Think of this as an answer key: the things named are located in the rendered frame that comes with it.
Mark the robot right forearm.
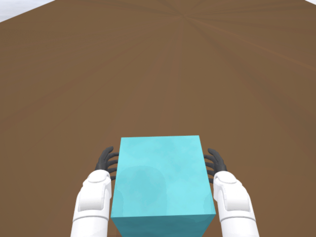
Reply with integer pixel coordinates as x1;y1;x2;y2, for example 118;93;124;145
213;171;259;237

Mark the robot left hand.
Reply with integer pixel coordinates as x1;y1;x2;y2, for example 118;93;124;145
95;146;119;181

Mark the carton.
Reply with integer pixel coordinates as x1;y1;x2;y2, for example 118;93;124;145
111;135;216;237

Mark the robot right hand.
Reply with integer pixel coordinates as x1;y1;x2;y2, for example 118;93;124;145
203;148;227;184

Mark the robot left forearm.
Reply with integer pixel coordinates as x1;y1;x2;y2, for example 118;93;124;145
71;170;112;237

